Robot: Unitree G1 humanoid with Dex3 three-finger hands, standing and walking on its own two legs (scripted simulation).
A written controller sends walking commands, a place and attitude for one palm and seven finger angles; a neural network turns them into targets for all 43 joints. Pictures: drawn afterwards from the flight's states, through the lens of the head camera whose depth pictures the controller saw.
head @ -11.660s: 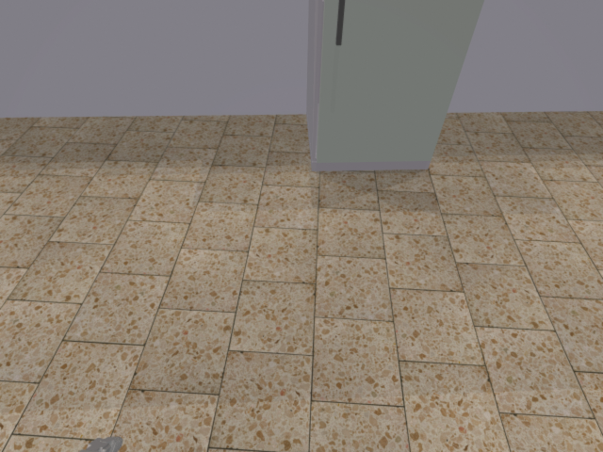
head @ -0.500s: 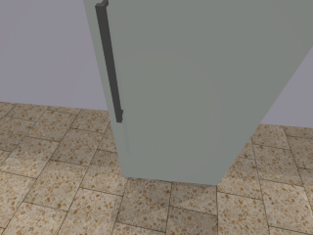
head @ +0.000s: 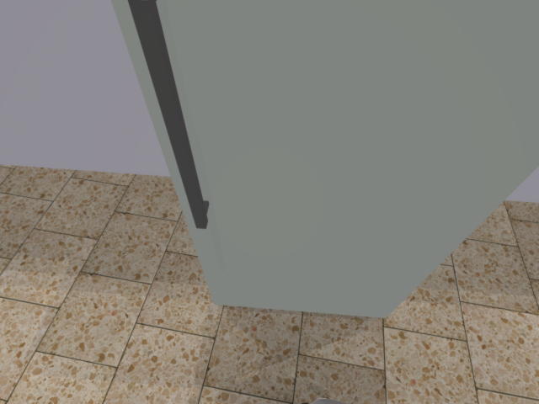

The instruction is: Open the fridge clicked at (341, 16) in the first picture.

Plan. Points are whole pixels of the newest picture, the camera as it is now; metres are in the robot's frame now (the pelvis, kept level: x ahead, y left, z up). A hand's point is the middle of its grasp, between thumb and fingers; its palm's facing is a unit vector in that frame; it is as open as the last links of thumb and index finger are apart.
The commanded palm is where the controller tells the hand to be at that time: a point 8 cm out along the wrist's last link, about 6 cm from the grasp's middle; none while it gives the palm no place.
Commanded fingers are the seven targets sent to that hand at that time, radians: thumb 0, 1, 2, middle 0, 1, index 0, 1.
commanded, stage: come to a stop and stand still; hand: left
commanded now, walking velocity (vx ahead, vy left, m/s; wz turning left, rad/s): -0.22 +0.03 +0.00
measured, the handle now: (185, 140) +0.45 +0.15 +0.14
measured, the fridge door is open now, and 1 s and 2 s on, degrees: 0 0 0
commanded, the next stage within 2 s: look again from close up in 1.38 s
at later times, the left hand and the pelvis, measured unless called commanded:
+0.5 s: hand out of the picture +0.00 +0.20 -0.17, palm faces +0.11 -0.98 -0.19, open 7.3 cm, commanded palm none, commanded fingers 0.00 0.90 0.90 -0.20 -0.30 -0.20 -0.30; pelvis -0.01 +0.02 +0.01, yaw +1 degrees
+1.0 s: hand out of the picture -0.01 +0.18 -0.16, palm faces +0.00 -0.98 -0.22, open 7.4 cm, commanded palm none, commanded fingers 0.00 0.90 0.90 -0.20 -0.30 -0.20 -0.30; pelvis -0.03 +0.00 +0.01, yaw +0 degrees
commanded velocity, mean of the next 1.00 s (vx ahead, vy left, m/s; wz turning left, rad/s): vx -0.03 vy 0.01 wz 0.00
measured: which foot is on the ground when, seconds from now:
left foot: down 0.00-0.02, up 0.04-0.24, down 0.26-1.00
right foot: down 0.00-0.28, up 0.30-0.54, down 0.56-1.00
